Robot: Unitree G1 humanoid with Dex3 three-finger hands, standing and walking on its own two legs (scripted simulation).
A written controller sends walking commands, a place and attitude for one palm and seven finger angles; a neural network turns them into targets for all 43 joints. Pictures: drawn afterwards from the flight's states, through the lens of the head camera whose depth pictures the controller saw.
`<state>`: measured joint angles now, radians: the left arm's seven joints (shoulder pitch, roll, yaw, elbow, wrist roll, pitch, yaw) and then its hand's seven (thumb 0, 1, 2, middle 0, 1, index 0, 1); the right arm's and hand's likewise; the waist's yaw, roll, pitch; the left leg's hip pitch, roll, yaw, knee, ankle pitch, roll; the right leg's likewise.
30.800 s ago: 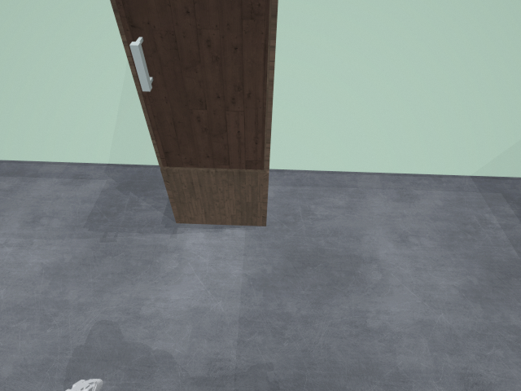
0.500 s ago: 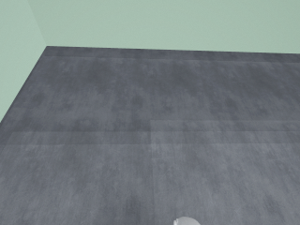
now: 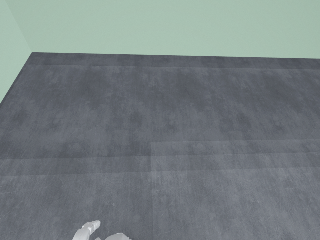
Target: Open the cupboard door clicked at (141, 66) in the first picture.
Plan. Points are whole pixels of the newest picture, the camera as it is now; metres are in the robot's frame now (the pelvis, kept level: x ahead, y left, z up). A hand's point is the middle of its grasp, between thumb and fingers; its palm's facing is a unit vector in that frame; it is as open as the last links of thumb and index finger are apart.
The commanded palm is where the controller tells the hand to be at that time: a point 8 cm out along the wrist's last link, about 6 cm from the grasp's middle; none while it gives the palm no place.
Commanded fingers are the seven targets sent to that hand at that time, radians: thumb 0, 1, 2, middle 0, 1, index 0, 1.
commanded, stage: turn to face it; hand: left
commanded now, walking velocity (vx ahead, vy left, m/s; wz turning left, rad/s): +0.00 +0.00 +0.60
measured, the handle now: out of the picture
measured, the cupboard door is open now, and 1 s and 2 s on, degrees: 44 44 44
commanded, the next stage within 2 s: none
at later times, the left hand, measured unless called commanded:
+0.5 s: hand out of the picture +0.08 +0.19 -0.14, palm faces +0.28 -0.90 -0.33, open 7.4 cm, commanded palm none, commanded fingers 0.00 0.90 0.90 -0.20 -0.30 -0.20 -0.30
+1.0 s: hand out of the picture +0.02 +0.18 -0.16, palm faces +0.59 -0.76 -0.27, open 7.4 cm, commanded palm none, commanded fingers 0.00 0.90 0.90 -0.20 -0.30 -0.20 -0.30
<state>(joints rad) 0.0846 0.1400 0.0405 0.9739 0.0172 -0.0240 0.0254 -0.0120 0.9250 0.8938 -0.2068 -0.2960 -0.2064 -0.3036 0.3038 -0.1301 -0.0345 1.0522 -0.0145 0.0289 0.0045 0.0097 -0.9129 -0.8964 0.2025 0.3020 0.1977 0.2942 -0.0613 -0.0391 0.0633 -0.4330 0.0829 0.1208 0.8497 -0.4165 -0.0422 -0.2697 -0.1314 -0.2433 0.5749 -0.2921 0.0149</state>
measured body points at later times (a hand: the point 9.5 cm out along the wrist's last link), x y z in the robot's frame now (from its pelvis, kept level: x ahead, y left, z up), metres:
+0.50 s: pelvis +0.06 -0.04 +0.00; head +0.12 -0.06 +0.45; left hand +0.07 +0.23 -0.12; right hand +0.22 -0.28 -0.15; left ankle +0.02 +0.09 -0.66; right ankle +0.07 -0.15 -0.73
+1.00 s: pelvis +0.08 -0.04 +0.00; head +0.12 +0.00 +0.45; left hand -0.01 +0.22 -0.14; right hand +0.31 -0.18 -0.14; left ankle +0.02 +0.07 -0.73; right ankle +0.14 -0.17 -0.67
